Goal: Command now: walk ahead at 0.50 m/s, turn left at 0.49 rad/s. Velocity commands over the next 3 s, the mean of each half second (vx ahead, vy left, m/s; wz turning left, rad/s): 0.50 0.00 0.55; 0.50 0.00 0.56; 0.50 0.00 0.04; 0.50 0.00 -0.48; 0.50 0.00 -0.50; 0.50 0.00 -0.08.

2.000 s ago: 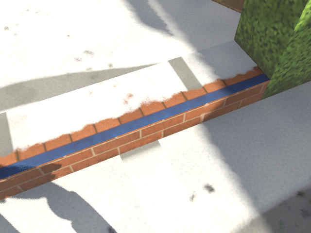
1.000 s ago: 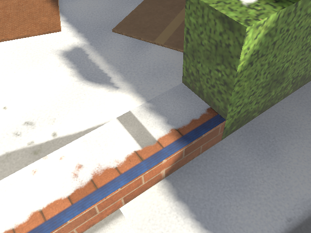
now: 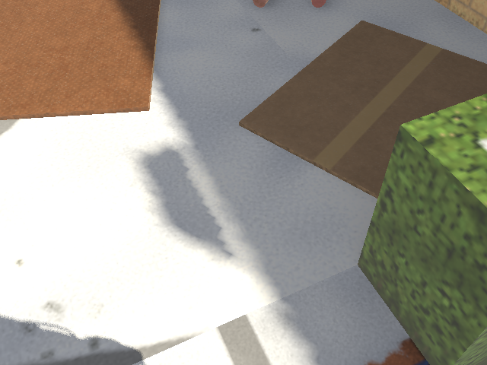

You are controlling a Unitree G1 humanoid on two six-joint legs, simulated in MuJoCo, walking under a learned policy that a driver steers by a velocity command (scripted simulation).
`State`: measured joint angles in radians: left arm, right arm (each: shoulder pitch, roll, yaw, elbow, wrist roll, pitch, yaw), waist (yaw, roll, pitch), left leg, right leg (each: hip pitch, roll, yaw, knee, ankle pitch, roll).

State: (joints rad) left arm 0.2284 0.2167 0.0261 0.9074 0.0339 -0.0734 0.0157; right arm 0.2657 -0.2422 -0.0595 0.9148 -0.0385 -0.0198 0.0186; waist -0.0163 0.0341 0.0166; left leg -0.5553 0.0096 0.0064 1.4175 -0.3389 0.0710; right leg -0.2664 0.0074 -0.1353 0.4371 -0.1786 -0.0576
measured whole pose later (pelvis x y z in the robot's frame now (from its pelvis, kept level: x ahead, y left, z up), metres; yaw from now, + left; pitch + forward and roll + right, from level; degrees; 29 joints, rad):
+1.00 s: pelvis +0.56 +0.22 +0.15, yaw +36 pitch +4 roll -3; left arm -0.03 0.25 0.05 0.63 0.00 -0.12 -0.01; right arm 0.44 -0.23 -0.05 0.83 0.02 -0.04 -0.02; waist -0.08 0.01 0.00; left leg -0.18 -0.15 -0.22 1.06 -0.50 0.05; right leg -0.48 0.11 -0.02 0.50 -0.09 -0.08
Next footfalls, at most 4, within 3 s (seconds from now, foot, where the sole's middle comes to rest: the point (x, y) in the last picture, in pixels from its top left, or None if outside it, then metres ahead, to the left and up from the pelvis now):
0.38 left None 0.34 0.16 -0.61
0.94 right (174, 265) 0.72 0.23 -0.61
1.42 left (53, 246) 0.80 0.57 -0.61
1.92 right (122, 156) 1.15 0.44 -0.61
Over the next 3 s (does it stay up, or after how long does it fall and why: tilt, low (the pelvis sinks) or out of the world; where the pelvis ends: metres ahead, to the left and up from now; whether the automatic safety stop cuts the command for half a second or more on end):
stays up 1.51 0.53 0.19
